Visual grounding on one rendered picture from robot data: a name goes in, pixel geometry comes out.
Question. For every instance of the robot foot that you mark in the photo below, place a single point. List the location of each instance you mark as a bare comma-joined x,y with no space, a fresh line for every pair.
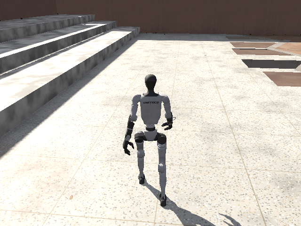
162,201
141,180

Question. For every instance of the right robot forearm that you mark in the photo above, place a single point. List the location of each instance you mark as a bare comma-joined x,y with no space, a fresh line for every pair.
170,120

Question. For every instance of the robot right hand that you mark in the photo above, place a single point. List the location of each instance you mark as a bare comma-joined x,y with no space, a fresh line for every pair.
169,126

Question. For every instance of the left robot forearm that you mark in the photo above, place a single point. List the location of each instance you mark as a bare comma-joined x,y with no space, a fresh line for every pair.
129,129

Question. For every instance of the left robot foot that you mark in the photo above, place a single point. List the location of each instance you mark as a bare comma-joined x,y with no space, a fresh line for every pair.
141,180

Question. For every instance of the robot left hand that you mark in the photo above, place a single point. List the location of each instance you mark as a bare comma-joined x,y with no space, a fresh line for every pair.
125,143

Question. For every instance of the right robot foot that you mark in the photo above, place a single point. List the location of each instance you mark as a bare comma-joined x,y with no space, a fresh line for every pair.
162,201

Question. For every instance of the robot left upper arm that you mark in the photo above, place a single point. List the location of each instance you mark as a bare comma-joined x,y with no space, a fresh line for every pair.
134,107

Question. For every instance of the robot right upper arm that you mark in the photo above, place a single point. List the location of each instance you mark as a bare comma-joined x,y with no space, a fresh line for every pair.
167,107

